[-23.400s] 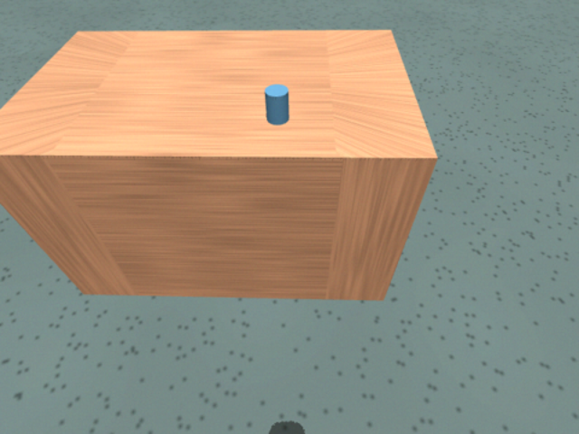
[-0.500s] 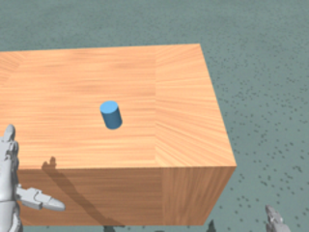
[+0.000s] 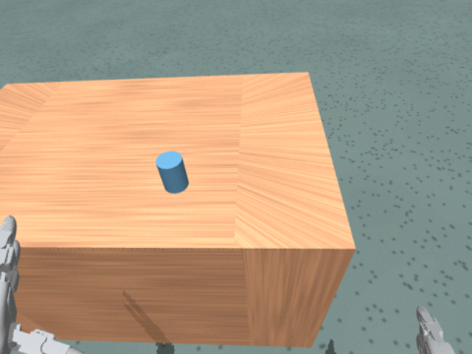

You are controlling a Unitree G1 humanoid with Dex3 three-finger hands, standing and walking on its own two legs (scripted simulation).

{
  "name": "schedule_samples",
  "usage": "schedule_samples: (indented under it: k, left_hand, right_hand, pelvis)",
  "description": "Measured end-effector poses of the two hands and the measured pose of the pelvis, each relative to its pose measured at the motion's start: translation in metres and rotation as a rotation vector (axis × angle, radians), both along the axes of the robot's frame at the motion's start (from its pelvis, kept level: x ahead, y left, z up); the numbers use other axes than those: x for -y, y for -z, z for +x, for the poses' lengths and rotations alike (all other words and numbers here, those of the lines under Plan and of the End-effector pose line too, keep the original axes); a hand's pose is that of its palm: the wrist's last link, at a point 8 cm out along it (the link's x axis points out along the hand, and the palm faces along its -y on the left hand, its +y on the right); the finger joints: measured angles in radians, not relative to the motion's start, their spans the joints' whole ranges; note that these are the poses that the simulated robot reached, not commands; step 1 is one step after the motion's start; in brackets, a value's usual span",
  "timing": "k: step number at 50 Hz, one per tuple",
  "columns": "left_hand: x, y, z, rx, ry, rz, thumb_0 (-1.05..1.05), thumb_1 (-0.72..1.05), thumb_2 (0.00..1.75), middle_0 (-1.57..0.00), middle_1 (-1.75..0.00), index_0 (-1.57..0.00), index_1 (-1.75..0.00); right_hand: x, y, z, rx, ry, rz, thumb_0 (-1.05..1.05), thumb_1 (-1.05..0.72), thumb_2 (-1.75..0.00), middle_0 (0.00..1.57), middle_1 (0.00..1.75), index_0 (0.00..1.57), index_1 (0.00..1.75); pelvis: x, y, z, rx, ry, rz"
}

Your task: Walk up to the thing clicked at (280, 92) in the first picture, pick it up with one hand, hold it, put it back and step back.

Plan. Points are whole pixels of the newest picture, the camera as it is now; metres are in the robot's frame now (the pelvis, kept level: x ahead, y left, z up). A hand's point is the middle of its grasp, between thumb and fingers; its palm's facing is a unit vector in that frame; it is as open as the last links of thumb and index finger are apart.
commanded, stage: home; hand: left
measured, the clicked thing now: (172, 172) +0.53 +0.20 +0.00
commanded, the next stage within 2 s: none
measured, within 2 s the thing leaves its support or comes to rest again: neither
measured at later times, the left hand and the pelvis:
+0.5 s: hand (131, 344) +0.18 +0.21 -0.05, palm faces +0.14 -0.97 -0.22, open 17.5 cm; pelvis +0.01 +0.02 +0.00, yaw -1 degrees
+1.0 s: hand (148, 341) +0.19 +0.19 -0.08, palm faces +0.09 -0.96 -0.27, open 17.7 cm; pelvis +0.02 +0.02 -0.01, yaw -1 degrees
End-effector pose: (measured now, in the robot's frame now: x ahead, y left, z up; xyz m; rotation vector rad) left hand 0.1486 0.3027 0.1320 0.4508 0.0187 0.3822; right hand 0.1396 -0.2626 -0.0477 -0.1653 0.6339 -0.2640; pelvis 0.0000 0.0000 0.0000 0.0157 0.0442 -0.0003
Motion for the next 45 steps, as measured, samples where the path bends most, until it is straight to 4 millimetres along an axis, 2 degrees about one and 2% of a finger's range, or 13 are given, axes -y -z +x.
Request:
schedule_samples:
  k: [5,10,13,16,24,28,32,39,45]
  left_hand:
    - [-0.017,0.006,0.002,-0.008,-0.035,0.006,-0.01,-0.55,0.03,-0.07,-0.06,-0.06,-0.06]
    - [-0.02,0.035,0.008,-0.071,-0.056,-0.063,-0.01,-0.54,0.05,-0.06,-0.06,-0.06,-0.06]
    - [-0.01,0.061,0.01,-0.141,-0.035,-0.128,-0.01,-0.53,0.06,-0.06,-0.07,-0.06,-0.06]
    - [0.005,0.087,0.01,-0.227,-0.008,-0.194,-0.01,-0.52,0.07,-0.06,-0.07,-0.06,-0.06]
    - [0.042,0.153,0.004,-0.457,0.053,-0.343,-0.01,-0.55,0.05,-0.05,-0.06,-0.05,-0.06]
    - [0.059,0.178,0.007,-0.545,0.088,-0.39,-0.01,-0.56,0.04,-0.05,-0.06,-0.05,-0.06]
    - [0.065,0.188,0.013,-0.584,0.099,-0.399,-0.01,-0.57,0.04,-0.05,-0.06,-0.05,-0.05]
    - [0.058,0.181,0.02,-0.578,0.067,-0.348,-0.01,-0.58,0.03,-0.05,-0.05,-0.05,-0.05]
    - [0.06,0.182,0.019,-0.614,0.048,-0.324,-0.01,-0.58,0.02,-0.05,-0.05,-0.05,-0.05]
  right_hand:
    - [-0.001,-0.004,-0.001,0.008,0.002,-0.008,-0.01,0.43,-0.13,0.08,0.09,0.08,0.09]
    - [-0.028,0.001,0.003,-0.001,-0.056,0.03,-0.01,0.19,-0.3,0.1,0.14,0.1,0.14]
    - [-0.05,0.005,0.008,-0.009,-0.095,0.068,-0.01,0.02,-0.39,0.12,0.16,0.12,0.16]
    - [-0.062,0.008,0.012,-0.015,-0.111,0.085,-0.01,-0.14,-0.47,0.13,0.18,0.13,0.18]
    - [-0.053,0.006,0.014,-0.037,-0.088,0.023,0.0,-0.53,-0.69,0.17,0.24,0.17,0.24]
    - [-0.054,0.005,0.015,-0.045,-0.086,0.005,0.0,-0.71,-0.79,0.18,0.27,0.18,0.27]
    - [-0.055,0.006,0.015,-0.049,-0.082,0.002,0.01,-0.81,-0.85,0.19,0.29,0.19,0.28]
    - [-0.048,0.033,0.009,-0.156,-0.052,0.007,0.01,-0.88,-0.89,0.2,0.3,0.2,0.3]
    - [-0.042,0.046,0.005,-0.204,-0.031,0.012,0.01,-0.9,-0.9,0.2,0.3,0.2,0.3]
  pelvis:
    - [-0.003,-0.001,0.0,0.003,0.005,-0.001]
    - [-0.006,-0.002,-0.001,-0.006,0.007,-0.002]
    - [-0.009,-0.002,-0.001,-0.015,0.007,-0.005]
    - [-0.012,-0.001,0.001,-0.024,0.009,-0.008]
    - [-0.019,0.001,0.006,-0.047,0.012,-0.014]
    - [-0.019,0.004,0.007,-0.06,0.014,-0.017]
    - [-0.019,0.005,0.009,-0.066,0.018,-0.021]
    - [-0.019,0.008,0.014,-0.071,0.017,-0.032]
    - [-0.018,0.01,0.016,-0.081,0.018,-0.033]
